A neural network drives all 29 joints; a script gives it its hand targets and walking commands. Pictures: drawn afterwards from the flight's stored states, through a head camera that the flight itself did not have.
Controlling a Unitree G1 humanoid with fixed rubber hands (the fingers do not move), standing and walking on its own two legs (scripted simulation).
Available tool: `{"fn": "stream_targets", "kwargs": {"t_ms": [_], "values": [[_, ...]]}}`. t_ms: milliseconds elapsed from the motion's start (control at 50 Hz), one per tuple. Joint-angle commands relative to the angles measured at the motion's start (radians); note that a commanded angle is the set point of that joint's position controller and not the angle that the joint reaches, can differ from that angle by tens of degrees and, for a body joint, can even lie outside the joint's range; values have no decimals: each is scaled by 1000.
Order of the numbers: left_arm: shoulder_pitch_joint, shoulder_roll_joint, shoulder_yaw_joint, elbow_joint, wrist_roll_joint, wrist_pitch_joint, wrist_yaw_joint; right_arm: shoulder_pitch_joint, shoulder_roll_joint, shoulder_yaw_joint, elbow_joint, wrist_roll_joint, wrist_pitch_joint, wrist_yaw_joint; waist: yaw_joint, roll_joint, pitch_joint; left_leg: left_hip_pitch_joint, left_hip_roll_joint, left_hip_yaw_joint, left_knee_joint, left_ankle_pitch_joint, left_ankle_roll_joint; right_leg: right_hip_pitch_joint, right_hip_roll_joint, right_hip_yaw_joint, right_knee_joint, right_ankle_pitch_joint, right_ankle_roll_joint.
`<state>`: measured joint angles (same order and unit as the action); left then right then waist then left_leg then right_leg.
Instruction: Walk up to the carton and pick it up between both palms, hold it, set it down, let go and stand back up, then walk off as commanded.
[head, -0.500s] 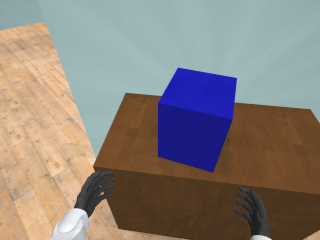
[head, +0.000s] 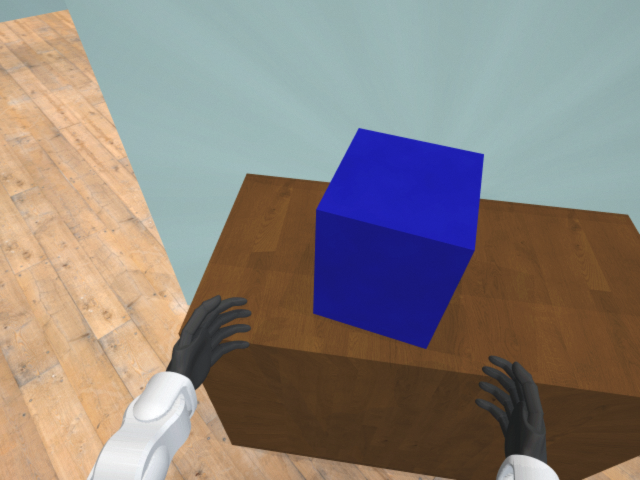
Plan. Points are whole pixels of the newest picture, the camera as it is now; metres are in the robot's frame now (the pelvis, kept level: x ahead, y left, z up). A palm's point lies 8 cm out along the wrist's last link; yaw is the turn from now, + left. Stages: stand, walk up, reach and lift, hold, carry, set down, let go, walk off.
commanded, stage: reach and lift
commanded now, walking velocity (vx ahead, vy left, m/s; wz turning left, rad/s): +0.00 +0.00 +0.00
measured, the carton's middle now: (392, 239) +0.49 -0.06 +0.01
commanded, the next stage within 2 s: none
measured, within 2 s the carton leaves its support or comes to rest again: neither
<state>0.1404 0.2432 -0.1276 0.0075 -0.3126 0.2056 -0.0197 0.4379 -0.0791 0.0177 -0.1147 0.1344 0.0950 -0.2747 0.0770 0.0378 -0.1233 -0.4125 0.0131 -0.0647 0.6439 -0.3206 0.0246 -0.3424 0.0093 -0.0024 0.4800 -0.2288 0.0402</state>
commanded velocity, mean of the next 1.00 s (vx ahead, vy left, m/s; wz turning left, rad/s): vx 0.00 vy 0.00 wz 0.00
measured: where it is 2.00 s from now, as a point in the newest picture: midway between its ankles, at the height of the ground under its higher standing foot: outside the picture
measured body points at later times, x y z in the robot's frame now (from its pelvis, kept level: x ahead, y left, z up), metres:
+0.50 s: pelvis +0.01 -0.01 +0.01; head +0.06 -0.01 +0.45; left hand +0.32 +0.15 +0.06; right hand +0.30 -0.20 +0.07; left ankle +0.00 +0.10 -0.73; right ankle +0.01 -0.16 -0.73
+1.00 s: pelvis +0.00 -0.02 +0.01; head +0.06 -0.02 +0.46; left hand +0.40 +0.14 +0.10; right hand +0.36 -0.21 +0.10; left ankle +0.00 +0.10 -0.73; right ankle +0.01 -0.16 -0.73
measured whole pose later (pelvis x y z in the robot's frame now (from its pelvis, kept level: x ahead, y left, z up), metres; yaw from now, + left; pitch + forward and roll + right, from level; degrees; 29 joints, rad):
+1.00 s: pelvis +0.00 -0.02 +0.01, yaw +0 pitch +7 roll -1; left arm -0.51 0.29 0.00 0.29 -0.21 0.42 -0.06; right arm -0.39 -0.08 -0.05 0.18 0.19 0.28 -0.34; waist -0.05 0.01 0.01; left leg -0.34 0.01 -0.05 0.42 -0.19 -0.01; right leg -0.32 0.00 0.01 0.35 -0.15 0.03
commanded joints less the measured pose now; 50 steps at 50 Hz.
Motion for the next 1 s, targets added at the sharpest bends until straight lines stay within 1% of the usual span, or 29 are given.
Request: {"fn": "stream_targets", "kwargs": {"t_ms": [0,60,100,140,200,280,300,360,380,400,420,440,460,480,500,520,560,600,620,640,660,700,720,780,840,900,980], "values": [[-295,53,48,-338,-6,-30,-22,-168,-41,-41,-338,29,-45,-30,-43,27,-84,-44,-27,-4,-190,115,84,300,2,-50,-17,130,-35],[-334,49,62,-340,-10,3,-20,-197,-52,-38,-344,45,-18,-40,-47,39,-52,-58,-28,-8,-224,81,95,277,16,-62,-11,111,-29],[-377,37,70,-338,-9,24,-20,-243,-63,-43,-351,50,-4,-43,-53,73,-48,-60,-17,-20,-253,86,104,259,42,-85,-7,70,-21],[-401,27,73,-344,-13,45,-14,-278,-86,-60,-339,56,8,-43,-61,93,-45,-34,-10,-25,-271,100,110,227,57,-96,-16,48,-23],[-451,13,98,-342,3,67,-4,-346,-79,-59,-335,59,20,-45,-71,111,-68,-22,-15,-18,-272,140,118,210,73,-103,-19,76,-25],[-492,12,132,-333,19,86,6,-409,-66,-57,-312,58,36,-51,-72,99,-84,-22,-30,13,-259,108,130,199,75,-95,-22,113,-29],[-487,10,142,-329,29,91,8,-412,-61,-53,-299,59,38,-54,-72,89,-86,-19,-36,24,-244,120,129,200,74,-91,-23,136,-30],[-512,6,160,-331,50,100,21,-468,-60,-63,-279,55,40,-55,-75,68,-123,-5,-32,36,-221,140,124,189,70,-84,-13,153,-37],[-556,178,170,-665,42,123,81,-720,-164,-131,-488,88,-3,-1,-129,-5,-416,520,28,59,-209,517,-80,266,80,-70,-38,364,-19],[-488,155,198,-460,70,135,66,-657,-121,-115,-335,60,12,-12,-127,-35,-300,510,3,71,-179,579,-86,234,68,-42,-50,410,-11],[-481,149,219,-385,76,145,53,-671,-95,-96,-285,57,16,-19,-119,-54,-253,490,-10,85,-180,612,-80,248,59,-32,-52,480,-1],[-484,135,231,-371,86,155,47,-678,-94,-78,-238,60,22,-17,-115,-50,-259,471,-15,88,-181,647,-78,279,56,-28,-47,538,5],[-514,144,244,-362,90,163,35,-695,-83,-48,-211,66,32,-21,-112,-63,-260,444,-22,91,-183,645,-69,321,46,-18,-47,567,12],[-553,150,248,-341,97,169,23,-712,-86,-47,-169,65,47,-23,-114,-67,-259,432,-18,91,-199,622,-62,340,36,-14,-56,568,13],[-546,149,258,-291,104,175,6,-696,-72,-24,-127,71,60,-29,-113,-75,-254,440,-22,96,-207,604,-58,365,24,-6,-71,588,21],[-565,155,265,-267,109,179,-4,-705,-68,-18,-87,77,73,-34,-116,-63,-252,436,-20,98,-214,598,-60,372,19,-2,-74,598,24],[-605,168,279,-251,116,192,-22,-728,-62,-9,-48,85,92,-46,-127,-39,-274,442,-18,105,-224,587,-63,390,11,-3,-84,615,31],[-650,179,297,-192,126,204,-44,-771,-41,0,-8,84,108,-62,-130,-41,-270,418,-23,115,-242,532,-57,419,-1,1,-93,627,41],[-693,185,295,-185,124,204,-47,-821,-46,-14,-1,83,113,-66,-136,-30,-286,402,-22,116,-249,505,-56,423,1,-2,-91,604,40],[-707,187,298,-157,124,207,-55,-837,-37,-15,10,80,117,-73,-138,-37,-288,396,-23,123,-257,476,-52,427,-6,0,-100,595,44],[-731,192,299,-150,124,207,-58,-874,-45,-26,11,82,117,-75,-138,-27,-307,389,-23,124,-262,460,-50,428,-3,-5,-101,570,44],[-785,200,298,-82,113,213,-66,-953,-46,-44,10,65,118,-83,-144,-54,-319,374,-26,131,-276,397,-39,420,-7,-6,-114,516,50],[-800,202,294,-48,112,213,-68,-990,-50,-57,10,57,118,-84,-145,-57,-327,365,-26,133,-283,371,-35,416,-9,-8,-118,494,50],[-888,213,290,39,101,204,-58,-1103,-61,-89,19,40,118,-79,-139,-64,-346,338,-25,134,-305,285,-23,382,-11,-14,-133,377,48],[-986,217,270,127,92,185,-43,-1187,-70,-122,85,17,125,-66,-148,-55,-355,326,-21,133,-315,227,-16,339,-9,-25,-143,276,35],[-1055,213,256,173,87,159,-28,-1236,-71,-122,133,17,124,-53,-151,-46,-393,334,-17,129,-311,235,-20,319,-5,-29,-139,270,30],[-1151,220,263,232,97,124,-14,-1301,-66,-90,210,36,122,-38,-147,-45,-442,335,-21,123,-301,291,-24,321,-2,-28,-127,339,32]]}}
